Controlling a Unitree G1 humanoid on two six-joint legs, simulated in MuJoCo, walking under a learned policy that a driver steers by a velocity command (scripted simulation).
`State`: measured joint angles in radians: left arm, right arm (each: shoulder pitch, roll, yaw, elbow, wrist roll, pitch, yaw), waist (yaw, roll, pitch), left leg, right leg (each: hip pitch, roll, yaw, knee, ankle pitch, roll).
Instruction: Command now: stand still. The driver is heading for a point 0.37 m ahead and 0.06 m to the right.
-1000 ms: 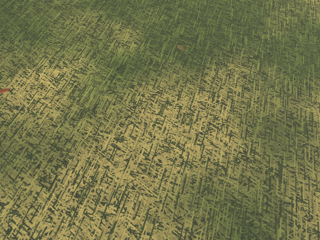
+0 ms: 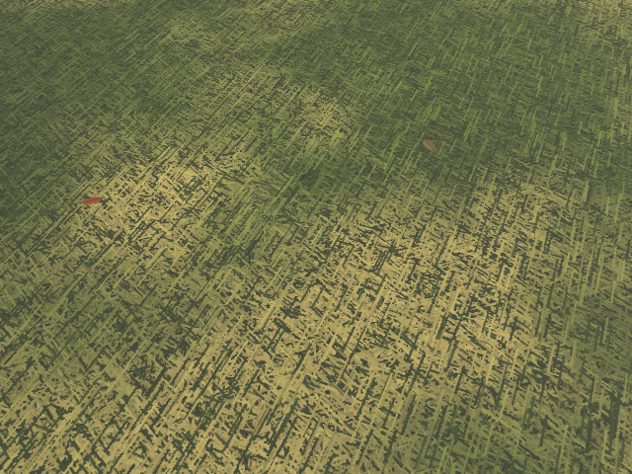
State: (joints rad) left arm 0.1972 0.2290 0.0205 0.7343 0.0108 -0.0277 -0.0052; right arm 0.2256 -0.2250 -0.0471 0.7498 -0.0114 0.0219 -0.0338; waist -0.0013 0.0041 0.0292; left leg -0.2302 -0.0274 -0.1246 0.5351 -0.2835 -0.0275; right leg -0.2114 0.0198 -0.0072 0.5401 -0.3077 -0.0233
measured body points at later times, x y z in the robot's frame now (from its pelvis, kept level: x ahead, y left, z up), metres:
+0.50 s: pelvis +0.03 +0.01 +0.01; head +0.04 +0.02 +0.46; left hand +0.07 +0.28 -0.12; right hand +0.14 -0.26 -0.11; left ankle +0.04 +0.14 -0.70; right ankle -0.01 -0.10 -0.73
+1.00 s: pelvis +0.23 +0.05 +0.00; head +0.26 +0.05 +0.45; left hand +0.45 +0.26 -0.10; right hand +0.18 -0.21 -0.13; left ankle +0.09 +0.15 -0.73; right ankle +0.41 -0.09 -0.70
